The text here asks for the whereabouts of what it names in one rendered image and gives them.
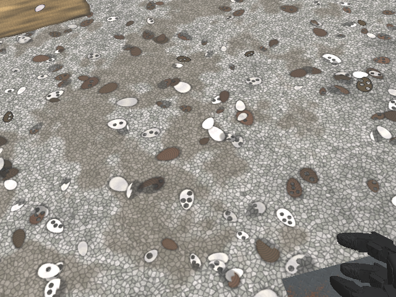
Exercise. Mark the robot right hand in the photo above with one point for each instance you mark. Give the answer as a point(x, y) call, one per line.
point(381, 279)

